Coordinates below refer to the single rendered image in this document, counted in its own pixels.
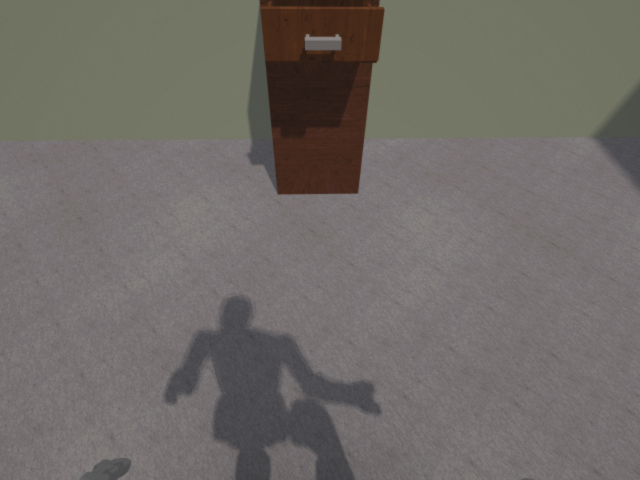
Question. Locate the drawer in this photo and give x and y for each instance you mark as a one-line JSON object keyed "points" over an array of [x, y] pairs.
{"points": [[285, 24]]}

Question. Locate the cabinet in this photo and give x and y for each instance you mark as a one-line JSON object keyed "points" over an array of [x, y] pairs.
{"points": [[318, 117]]}

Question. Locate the handle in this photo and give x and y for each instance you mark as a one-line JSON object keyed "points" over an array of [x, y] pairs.
{"points": [[323, 43]]}

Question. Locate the left robot hand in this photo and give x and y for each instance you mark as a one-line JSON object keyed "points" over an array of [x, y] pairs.
{"points": [[108, 470]]}

